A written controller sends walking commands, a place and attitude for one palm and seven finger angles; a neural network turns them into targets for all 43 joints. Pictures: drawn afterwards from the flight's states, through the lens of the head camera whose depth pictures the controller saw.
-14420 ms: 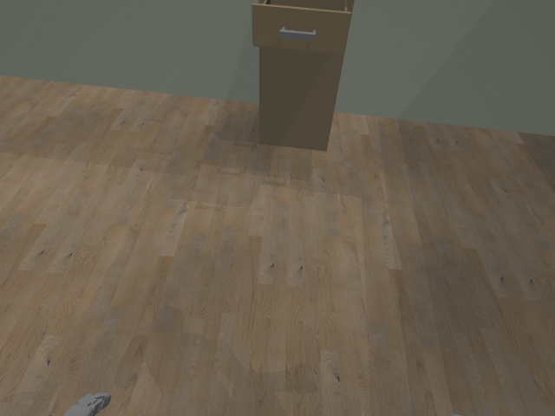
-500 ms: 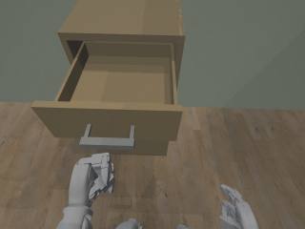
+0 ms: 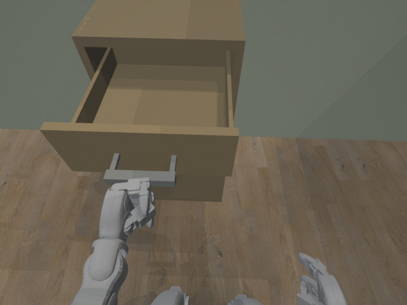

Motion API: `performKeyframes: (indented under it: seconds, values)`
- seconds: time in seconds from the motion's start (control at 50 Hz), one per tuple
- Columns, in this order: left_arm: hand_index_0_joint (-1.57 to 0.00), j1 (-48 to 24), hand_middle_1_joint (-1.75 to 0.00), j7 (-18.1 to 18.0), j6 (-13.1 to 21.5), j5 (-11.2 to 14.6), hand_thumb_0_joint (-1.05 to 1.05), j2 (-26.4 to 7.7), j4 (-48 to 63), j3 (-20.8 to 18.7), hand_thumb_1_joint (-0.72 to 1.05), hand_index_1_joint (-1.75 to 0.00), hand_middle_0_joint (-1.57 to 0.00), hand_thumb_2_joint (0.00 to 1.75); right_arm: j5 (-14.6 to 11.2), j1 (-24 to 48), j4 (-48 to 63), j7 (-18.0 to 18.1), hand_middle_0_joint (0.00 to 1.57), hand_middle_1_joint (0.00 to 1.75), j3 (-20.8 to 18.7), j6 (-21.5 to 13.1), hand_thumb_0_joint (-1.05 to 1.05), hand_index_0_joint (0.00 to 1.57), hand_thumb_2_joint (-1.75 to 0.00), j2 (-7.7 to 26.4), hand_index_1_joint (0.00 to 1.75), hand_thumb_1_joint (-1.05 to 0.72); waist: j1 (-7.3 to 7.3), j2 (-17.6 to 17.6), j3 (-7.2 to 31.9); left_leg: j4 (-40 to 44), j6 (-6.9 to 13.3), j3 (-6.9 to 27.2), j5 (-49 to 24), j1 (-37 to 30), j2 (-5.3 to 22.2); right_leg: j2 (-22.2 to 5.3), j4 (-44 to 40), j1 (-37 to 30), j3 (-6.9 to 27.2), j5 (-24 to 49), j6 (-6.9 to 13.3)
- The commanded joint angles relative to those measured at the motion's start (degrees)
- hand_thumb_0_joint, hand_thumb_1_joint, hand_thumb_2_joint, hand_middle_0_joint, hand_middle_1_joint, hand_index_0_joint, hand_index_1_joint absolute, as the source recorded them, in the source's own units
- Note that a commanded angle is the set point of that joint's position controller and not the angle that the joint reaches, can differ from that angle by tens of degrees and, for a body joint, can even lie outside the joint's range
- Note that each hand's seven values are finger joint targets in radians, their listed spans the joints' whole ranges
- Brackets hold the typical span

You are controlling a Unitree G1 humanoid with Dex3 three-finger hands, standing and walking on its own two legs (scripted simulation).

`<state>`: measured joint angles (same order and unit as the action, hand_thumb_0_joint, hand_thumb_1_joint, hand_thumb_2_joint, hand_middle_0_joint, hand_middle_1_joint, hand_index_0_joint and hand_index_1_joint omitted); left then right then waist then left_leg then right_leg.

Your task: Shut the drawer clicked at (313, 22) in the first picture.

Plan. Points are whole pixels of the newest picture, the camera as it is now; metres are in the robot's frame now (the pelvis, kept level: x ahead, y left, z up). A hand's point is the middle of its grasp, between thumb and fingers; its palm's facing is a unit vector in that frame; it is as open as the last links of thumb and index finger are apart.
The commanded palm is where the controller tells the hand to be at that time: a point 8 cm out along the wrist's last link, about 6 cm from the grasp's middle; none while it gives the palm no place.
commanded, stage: push the drawer shut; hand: left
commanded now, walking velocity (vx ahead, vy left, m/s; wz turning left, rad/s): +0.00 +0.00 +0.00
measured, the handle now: (143, 168) +0.36 +0.13 +0.07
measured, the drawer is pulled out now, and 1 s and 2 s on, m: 0.27 0.14 0.02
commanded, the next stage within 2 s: none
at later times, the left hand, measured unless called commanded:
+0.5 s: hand (154, 174) +0.35 +0.11 +0.06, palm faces -0.02 -1.00 -0.04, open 3.3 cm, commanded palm +0.34 +0.17 +0.07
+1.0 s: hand (158, 148) +0.41 +0.11 +0.06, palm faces -0.01 -1.00 -0.04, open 3.3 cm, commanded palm +0.40 +0.16 +0.07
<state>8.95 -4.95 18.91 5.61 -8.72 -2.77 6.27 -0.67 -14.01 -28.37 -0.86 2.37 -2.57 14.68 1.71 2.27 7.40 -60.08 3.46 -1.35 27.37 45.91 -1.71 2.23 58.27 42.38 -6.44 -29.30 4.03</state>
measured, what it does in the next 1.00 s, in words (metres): stands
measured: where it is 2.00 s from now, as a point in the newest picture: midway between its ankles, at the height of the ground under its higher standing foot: outside the picture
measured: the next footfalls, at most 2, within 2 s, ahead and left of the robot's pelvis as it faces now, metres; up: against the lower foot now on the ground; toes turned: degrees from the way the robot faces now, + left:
none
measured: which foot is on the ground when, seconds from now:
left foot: down 0.00-1.00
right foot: down 0.00-1.00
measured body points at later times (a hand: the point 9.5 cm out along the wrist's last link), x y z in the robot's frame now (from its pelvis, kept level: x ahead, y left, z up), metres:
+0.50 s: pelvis +0.00 +0.00 +0.01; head +0.05 +0.00 +0.45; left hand +0.35 +0.16 +0.07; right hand +0.12 -0.25 -0.09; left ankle +0.02 +0.08 -0.67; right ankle +0.00 -0.08 -0.67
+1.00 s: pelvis -0.01 +0.01 +0.00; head +0.06 +0.01 +0.45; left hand +0.41 +0.17 +0.07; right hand +0.07 -0.24 -0.11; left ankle +0.02 +0.08 -0.67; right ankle +0.00 -0.08 -0.67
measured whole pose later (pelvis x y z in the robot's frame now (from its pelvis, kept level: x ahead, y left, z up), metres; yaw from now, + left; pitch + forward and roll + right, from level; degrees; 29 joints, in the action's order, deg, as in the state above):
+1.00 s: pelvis -0.01 +0.01 +0.00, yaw -2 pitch +15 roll -2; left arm -27.6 -3.4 22.7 6.0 -10.7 -42.2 -5.4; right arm -0.6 -17.1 -35.4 -1.8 1.6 -0.1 14.5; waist 5.4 1.7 7.3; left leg -57.6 4.4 -3.3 25.2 47.9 -1.1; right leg 2.7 56.1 45.2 -4.4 -26.4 3.1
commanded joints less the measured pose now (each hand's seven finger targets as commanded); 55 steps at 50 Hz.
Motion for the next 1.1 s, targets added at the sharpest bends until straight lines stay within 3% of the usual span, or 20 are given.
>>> performKeyframes:
  seconds: [0.0, 0.06, 0.14, 0.2, 0.22, 0.34, 0.44, 0.52, 0.64, 0.66, 0.68, 0.7, 0.76, 0.82, 0.86, 0.92, 0.96, 1.02, 1.06, 1.08]
  values:
    - [-1.4, -15.81, -1.6, 0.3, 3.31, 0.3, 0.0, -3.35, 11.74, -3.6, 0.9, -1.6, -1.4, 0.9, -0.2, 2.43, 7.61, 0.87, 0.2, 0.3, -2.99, -2.42, 0.0, 0.2, -0.9, 6.63, 0.3, -0.9, 2.26, -1.96, 15.83, 8.36, -1.07, 4.7, -12.82, -11.6, 1.64, -1.65, -10.21, -6.43, 6.68, 14.9, -2.72]
    - [-1.4, -20.0, -1.6, 0.49, 2.47, 0.87, 0.0, -4.79, 8.5, -5.33, 0.9, -1.6, -1.4, 0.9, -0.42, 2.48, 6.64, 1.18, 0.2, 0.3, -2.79, -2.15, 0.0, 0.2, -0.9, 6.8, 0.3, -0.9, 2.47, -3.32, 14.43, 8.71, -0.99, 4.5, -12.25, -10.3, 1.58, -1.68, -11.19, -7.59, 7.28, 14.77, -2.87]
    - [-1.4, -24.17, -1.6, 0.96, 2.27, 2.02, 0.0, -4.07, 4.64, -5.9, 0.9, -1.6, -1.4, 0.9, -0.62, 3.06, 5.72, 1.3, 0.2, 0.3, -2.65, -2.08, 0.0, 0.2, -0.9, 6.55, 0.3, -0.9, 2.32, -2.68, 14.04, 9.19, -1.09, 4.11, -11.66, -10.23, 1.44, -1.9, -12.04, -8.18, 7.76, 14.56, -2.99]
    - [-1.4, -28.62, -1.6, 1.19, 2.55, 2.63, 0.0, -5.97, 0.72, -8.23, 0.9, -1.6, -1.4, 0.9, -0.76, 3.06, 4.65, 1.41, 0.2, 0.3, -2.54, -1.9, 0.0, 0.2, -0.9, 6.66, 0.3, -0.9, 2.56, -3.76, 13.12, 9.19, -1.08, 3.74, -10.14, -8.44, 1.39, -2.22, -13.23, -8.87, 9.18, 12.87, -3.34]
    - [-1.4, -29.81, -1.6, 1.36, 2.88, 2.63, 0.0, -5.91, -0.21, -8.4, 0.9, -1.6, -1.4, 0.9, -0.84, 3.03, 4.36, 1.36, 0.2, 0.3, -2.6, -1.95, 0.0, 0.2, -0.9, 6.63, 0.3, -0.9, 2.34, -2.39, 13.08, 9.48, -1.21, 3.79, -10.24, -9.01, 1.37, -2.11, -13.04, -8.43, 8.9, 12.81, -3.11]
    - [-1.4, -31.97, -1.6, 1.73, 4.05, 3.13, 0.0, -6.09, -4.22, -10.05, 0.9, -1.6, -1.4, 0.9, -0.6, 1.79, 3.63, 0.8, 0.2, 0.3, -3.11, -1.73, 0.0, 0.2, -0.9, 6.88, 0.3, -0.9, 1.53, -1.82, 16.36, 9.97, -1.45, 3.49, -14.07, -11.22, 1.41, -1.88, -11.87, -10.0, 8.0, 18.18, -3.02]
    - [-1.4, -37.09, -1.6, 1.87, 5.14, 2.47, 0.0, -6.41, -8.81, -10.21, 0.9, -1.6, -1.4, 0.9, -0.61, 0.77, 2.61, 0.5, 0.2, 0.3, -3.32, -1.18, 0.0, 0.2, -0.9, 7.23, 0.3, -0.9, 2.39, -2.44, 15.2, 10.08, -1.41, 3.67, -13.48, -10.95, 1.52, -1.59, -11.72, -8.23, 7.75, 17.31, -2.95]
    - [-1.4, -39.44, -1.6, 1.45, 6.05, 2.17, 0.0, -7.28, -10.44, -11.53, 0.9, -1.6, -1.4, 0.9, -0.47, -0.2, 1.96, 0.26, 0.2, 0.3, -3.68, -0.87, 0.0, 0.2, -0.9, 7.43, 0.3, -0.9, 2.05, -1.84, 17.24, 10.06, -1.53, 3.79, -14.87, -12.01, 1.53, -1.4, -11.13, -8.38, 7.58, 18.45, -2.8]
    - [-1.4, -47.07, -1.6, 0.64, 6.58, 1.57, 0.0, -6.08, -14.03, -10.54, 0.9, -1.6, -1.4, 0.9, -0.27, -1.52, 0.53, 0.12, 0.2, 0.3, -3.96, -0.28, 0.0, 0.2, -0.9, 7.7, 0.3, -0.9, 3.67, -0.79, 17.38, 9.86, -1.65, 4.56, -15.36, -14.14, 1.95, -0.94, -10.52, -4.42, 6.6, 17.47, -2.81]
    - [-1.4, -48.36, -1.6, 0.45, 6.72, 1.31, 0.0, -7.34, -15.24, -11.36, 0.9, -1.6, -1.4, 0.9, -0.24, -2.3, 0.12, 0.16, 0.2, 0.3, -4.0, -0.1, 0.0, 0.2, -0.9, 8.04, 0.3, -0.9, 4.19, -2.7, 17.0, 9.9, -1.54, 5.01, -15.39, -13.91, 2.08, -0.77, -10.47, -4.34, 6.42, 17.3, -2.84]
    - [-1.4, -48.1, -1.6, 0.44, 6.84, 1.19, 0.0, -6.99, -16.26, -11.59, 0.9, -1.6, -1.4, 0.9, -0.16, -2.26, 0.19, 0.12, 0.2, 0.3, -4.03, 0.0, 0.0, 0.2, -0.9, 7.91, 0.3, -0.9, 3.53, -1.77, 17.63, 9.98, -1.59, 4.7, -15.38, -13.8, 1.91, -0.77, -10.42, -4.6, 6.62, 17.38, -2.8]
    - [-1.4, -49.96, -1.6, 0.45, 6.84, 1.3, 0.0, -6.91, -16.98, -11.38, 0.9, -1.6, -1.4, 0.9, -0.21, -2.31, 0.04, 0.13, 0.2, 0.3, -3.99, 0.08, 0.0, 0.2, -0.9, 7.94, 0.3, -0.9, 4.27, -2.42, 17.71, 9.87, -1.48, 4.69, -14.62, -13.49, 1.95, -0.79, -10.61, -4.35, 6.68, 16.82, -2.94]
    - [-1.4, -53.37, -1.6, 0.31, 7.31, 1.03, 0.0, -10.13, -19.58, -14.27, 0.9, -1.6, -1.4, 0.9, -0.15, -3.03, -0.55, 0.38, 0.2, 0.3, -3.93, 0.32, 0.0, 0.2, -0.9, 8.17, 0.3, -0.9, 4.09, -2.05, 18.26, 9.86, -1.48, 4.59, -13.85, -12.45, 1.81, -0.64, -10.53, -4.86, 6.99, 16.26, -2.83]
    - [-1.4, -55.28, -1.6, 0.45, 7.67, 1.08, 0.0, -8.53, -21.43, -13.87, 0.9, -1.6, -1.4, 0.9, 0.02, -3.87, -0.93, 0.07, 0.2, 0.3, -4.0, 0.38, 0.0, 0.2, -0.9, 8.04, 0.3, -0.9, 3.84, 0.35, 20.23, 10.02, -1.95, 4.98, -16.12, -14.83, 1.93, -0.5, -9.8, -3.87, 6.32, 17.3, -2.55]
    - [-1.4, -55.97, -1.6, 0.56, 7.79, 1.14, 0.0, -10.13, -22.8, -15.2, 0.9, -1.6, -1.4, 0.9, 0.07, -4.4, -0.97, -0.07, 0.2, 0.3, -4.03, 0.57, 0.0, 0.2, -0.9, 8.32, 0.3, -0.9, 3.82, 0.55, 20.56, 9.9, -2.07, 5.27, -16.85, -15.11, 2.07, -0.25, -9.47, -3.32, 6.16, 17.52, -2.44]
    - [-1.4, -59.96, -1.6, 0.84, 8.04, 1.28, 0.0, -8.59, -26.0, -14.32, 0.9, -1.6, -1.4, 0.9, 0.16, -5.1, -1.47, -0.33, 0.2, 0.3, -4.02, 0.68, 0.0, 0.2, -0.9, 8.25, 0.3, -0.9, 5.0, -0.51, 19.25, 9.85, -1.95, 5.29, -15.21, -14.46, 2.1, -0.11, -9.97, -1.88, 6.11, 16.05, -2.58]
    - [-1.4, -61.62, -1.6, 0.81, 8.44, 1.19, 0.0, -12.14, -27.9, -17.34, 0.9, -1.6, -1.4, 0.9, 0.3, -5.99, -1.49, -0.23, 0.2, 0.3, -4.03, 0.7, 0.0, 0.2, -0.9, 8.67, 0.3, -0.9, 4.62, -2.84, 19.37, 9.87, -1.73, 5.23, -14.57, -12.11, 1.98, 0.03, -9.73, -3.33, 6.48, 16.06, -2.62]
    - [-1.4, -64.04, -1.6, 1.01, 9.22, 0.88, 0.0, -9.62, -28.5, -15.8, 0.9, -1.6, -1.4, 0.9, 0.43, -6.61, -1.76, -0.68, 0.2, 0.3, -4.29, 0.61, 0.0, 0.2, -0.9, 8.33, 0.3, -0.9, 4.68, 1.15, 21.63, 9.45, -2.08, 5.31, -16.54, -15.06, 2.06, 0.05, -9.0, -1.48, 6.13, 16.91, -2.37]
    - [-1.4, -64.45, -1.6, 0.94, 9.51, 0.72, 0.0, -13.36, -30.21, -18.83, 0.9, -1.6, -1.4, 0.9, 0.63, -7.49, -1.84, -0.71, 0.2, 0.3, -4.33, 0.81, 0.0, 0.2, -0.9, 8.93, 0.3, -0.9, 4.36, 0.13, 21.78, 9.42, -2.07, 5.54, -16.66, -14.13, 2.1, 0.25, -8.67, -1.67, 6.09, 16.8, -2.27]
    - [-1.4, -66.04, -1.6, 1.05, 9.69, 0.5, 0.0, -12.51, -30.91, -17.99, 0.9, -1.6, -1.4, 0.9, 0.71, -7.85, -2.07, -0.73, 0.2, 0.3, -4.29, 0.94, 0.0, 0.2, -0.9, 8.68, 0.3, -0.9, 5.28, -0.98, 22.37, 9.14, -1.91, 5.44, -17.21, -14.32, 2.13, 0.27, -8.65, -1.78, 6.2, 17.62, -2.51]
